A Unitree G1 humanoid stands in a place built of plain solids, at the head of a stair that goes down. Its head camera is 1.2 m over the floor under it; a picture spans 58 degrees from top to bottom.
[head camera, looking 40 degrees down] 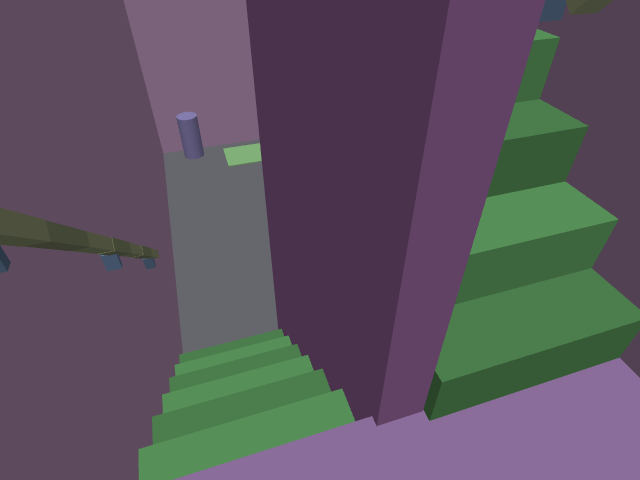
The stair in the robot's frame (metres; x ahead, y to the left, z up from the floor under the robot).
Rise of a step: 0.20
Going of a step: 0.22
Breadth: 0.70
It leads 18 degrees to the left of straight ahead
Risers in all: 7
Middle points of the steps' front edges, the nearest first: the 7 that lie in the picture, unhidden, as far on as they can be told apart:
0.53 0.18 0.00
0.74 0.25 -0.20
0.95 0.32 -0.40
1.17 0.39 -0.61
1.38 0.46 -0.81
1.59 0.53 -1.01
1.81 0.60 -1.21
